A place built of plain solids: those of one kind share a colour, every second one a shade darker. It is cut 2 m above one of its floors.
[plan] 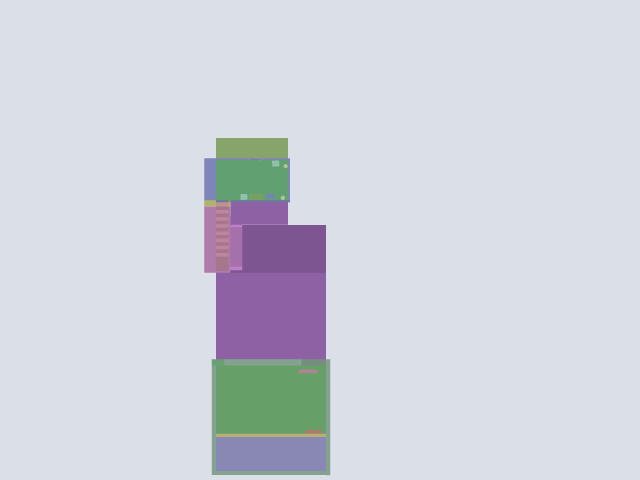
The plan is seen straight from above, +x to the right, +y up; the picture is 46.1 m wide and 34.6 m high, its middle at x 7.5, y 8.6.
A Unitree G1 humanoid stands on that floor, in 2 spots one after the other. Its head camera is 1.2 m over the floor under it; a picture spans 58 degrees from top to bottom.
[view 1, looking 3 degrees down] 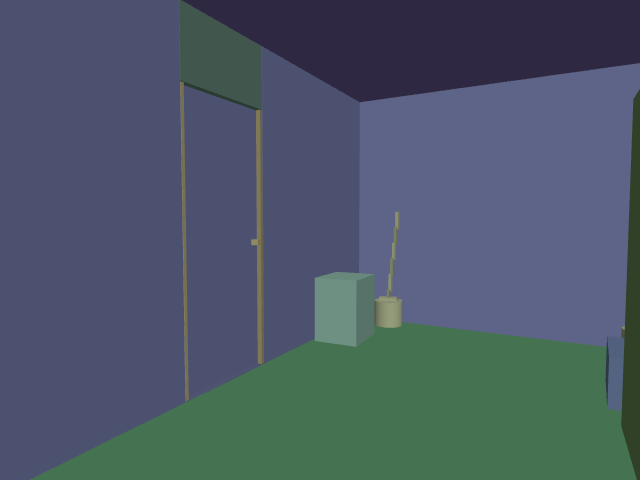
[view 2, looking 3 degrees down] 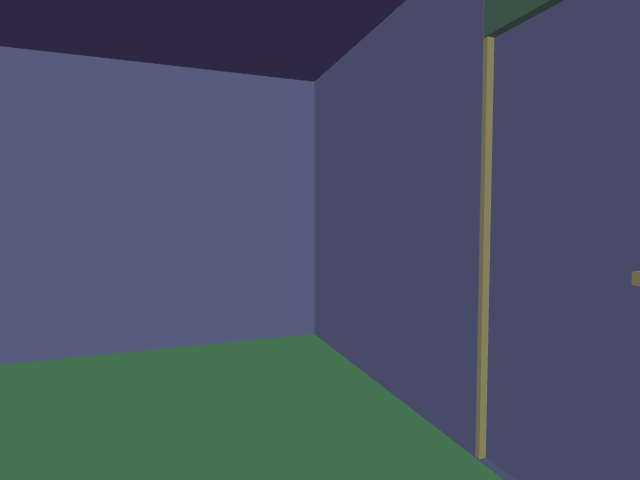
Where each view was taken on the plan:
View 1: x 0.45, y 12.26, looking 29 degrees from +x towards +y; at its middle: wall_cellar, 4.33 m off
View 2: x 4.15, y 12.91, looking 160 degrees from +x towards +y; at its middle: wall_cellar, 4.25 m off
